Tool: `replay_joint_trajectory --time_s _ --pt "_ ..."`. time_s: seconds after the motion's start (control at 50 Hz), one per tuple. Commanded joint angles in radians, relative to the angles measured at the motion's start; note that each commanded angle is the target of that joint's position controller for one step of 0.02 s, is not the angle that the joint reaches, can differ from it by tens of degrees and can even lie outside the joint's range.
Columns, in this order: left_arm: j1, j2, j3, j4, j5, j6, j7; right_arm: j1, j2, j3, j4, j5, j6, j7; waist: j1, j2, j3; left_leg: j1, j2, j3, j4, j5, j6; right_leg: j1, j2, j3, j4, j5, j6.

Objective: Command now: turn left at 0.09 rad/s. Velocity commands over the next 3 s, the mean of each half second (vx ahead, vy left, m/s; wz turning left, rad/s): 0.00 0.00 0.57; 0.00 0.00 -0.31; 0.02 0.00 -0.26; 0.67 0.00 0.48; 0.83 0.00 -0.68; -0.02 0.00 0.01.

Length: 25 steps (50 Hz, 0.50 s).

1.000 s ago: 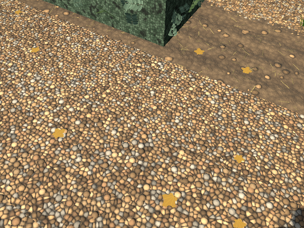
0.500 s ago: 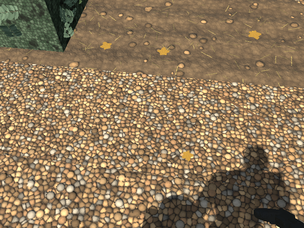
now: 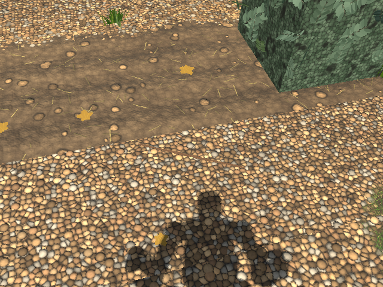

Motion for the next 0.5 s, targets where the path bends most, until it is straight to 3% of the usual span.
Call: replay_joint_trajectory --time_s 0.02,0.06,0.1,0.14,0.16,0.18,0.2,0.22,0.24,0.26,0.3,0.36,0.44,0.5 --pt "-0.052 0.02 0.003 -0.078 -0.001 -0.029 -0.002 -0.045 -0.195 -0.046 -0.081 0.017 0.008 -0.005 -0.001 0.264 -0.035 0.051 0.127 -0.278 -0.208 -0.166 0.148 0.076 0.006 -0.105 -0.26 -0.048 0.002" --pt "-0.064 0.052 0.018 -0.066 -0.014 -0.043 -0.002 -0.003 -0.226 -0.058 -0.085 0.015 0.009 -0.01 -0.015 0.255 -0.039 0.117 0.175 -0.389 -0.207 -0.182 0.178 0.076 0.01 -0.057 -0.359 -0.016 -0.022" --pt "-0.038 0.058 0.029 -0.044 -0.018 -0.058 -0.006 0.007 -0.228 -0.061 -0.087 0.028 0.008 -0.012 0.003 0.241 -0.065 0.156 0.193 -0.474 -0.211 -0.15 0.183 0.116 0.017 -0.027 -0.455 0.017 -0.054" --pt "0.02 0.053 0.037 -0.011 -0.017 -0.071 -0.012 -0.016 -0.221 -0.064 -0.093 0.047 0.013 -0.018 0.047 0.208 -0.091 0.132 0.164 -0.48 -0.181 -0.112 0.152 0.242 0.011 -0.03 -0.63 0.129 -0.089" --pt "0.053 0.076 0.049 0.005 -0.011 -0.076 -0.013 -0.012 -0.211 -0.064 -0.092 0.056 0.013 -0.023 0.059 0.179 -0.122 0.046 0.133 -0.454 -0.151 -0.145 0.113 0.383 -0.036 -0.025 -0.672 0.211 -0.106" --pt "0.086 0.123 0.065 0.016 0.009 -0.075 -0.013 -0.025 -0.185 -0.06 -0.105 0.06 0.011 -0.024 0.072 0.07 -0.149 -0.113 0.084 -0.361 -0.062 -0.201 0.059 0.519 -0.143 0.049 -0.637 0.212 -0.154" --pt "0.096 0.157 0.076 0.024 0.032 -0.071 -0.012 -0.041 -0.165 -0.054 -0.129 0.067 0.004 -0.02 0.067 -0.161 -0.118 -0.278 -0.031 -0.173 0.135 -0.306 0.006 0.535 -0.301 0.208 -0.687 0.3 -0.254" --pt "0.029 0.135 0.069 -0.005 0.047 -0.072 -0.011 0.002 -0.194 -0.07 -0.119 0.061 -0.006 -0.015 0.05 -0.231 -0.104 -0.316 -0.065 -0.082 0.377 -0.401 -0.039 0.478 -0.433 0.308 -0.724 0.474 -0.337" --pt "-0.045 0.09 0.054 -0.032 0.04 -0.073 -0.003 0.03 -0.229 -0.089 -0.099 0.053 -0.004 -0.007 0.018 -0.16 -0.093 -0.332 -0.021 -0.068 0.552 -0.378 -0.067 0.448 -0.431 0.246 -0.704 0.579 -0.343" --pt "-0.104 0.059 0.044 -0.045 0.022 -0.071 0.004 0.061 -0.231 -0.094 -0.079 0.052 0.007 -0.004 -0.008 -0.11 -0.088 -0.334 -0.004 -0.055 0.624 -0.328 -0.085 0.429 -0.379 0.158 -0.684 0.594 -0.304" --pt "-0.129 0.044 0.037 -0.043 -0.005 -0.07 0.006 0.078 -0.179 -0.079 -0.072 0.047 0.031 -0.002 -0.006 -0.098 -0.052 -0.387 0.033 -0.021 0.685 -0.226 -0.119 0.431 -0.317 0.028 -0.658 0.675 -0.267" --pt "-0.064 0.079 0.05 -0.023 0.003 -0.053 0.008 -0.006 -0.127 -0.052 -0.122 0.052 0.034 0.024 0.048 -0.102 -0.044 -0.397 0.082 0.061 0.588 -0.151 -0.143 0.452 -0.307 -0.06 -0.648 0.718 -0.279" --pt "-0.052 0.149 0.071 -0.017 0.0 -0.042 0.003 -0.068 -0.121 -0.038 -0.173 0.047 0.025 0.049 0.07 -0.118 -0.063 -0.272 0.107 0.13 0.396 -0.164 -0.108 0.417 -0.349 -0.131 -0.627 0.695 -0.274" --pt "-0.045 0.166 0.075 -0.004 -0.03 -0.053 -0.013 -0.041 -0.144 -0.052 -0.17 0.04 0.026 0.045 0.054 -0.125 -0.084 -0.126 0.053 0.172 0.24 -0.186 -0.063 0.379 -0.36 -0.142 -0.567 0.695 -0.25"
Next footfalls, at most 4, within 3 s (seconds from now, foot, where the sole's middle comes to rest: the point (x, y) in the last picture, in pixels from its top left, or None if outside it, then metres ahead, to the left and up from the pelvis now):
0.16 right None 0.05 -0.12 -0.77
0.56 left None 0.05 0.17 -0.77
1.04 right None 0.11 -0.06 -0.77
1.60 left None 0.14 0.17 -0.77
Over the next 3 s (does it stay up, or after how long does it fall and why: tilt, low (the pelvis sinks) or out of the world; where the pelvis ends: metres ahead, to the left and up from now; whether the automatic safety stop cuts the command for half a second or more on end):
stays up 1.00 0.28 -0.16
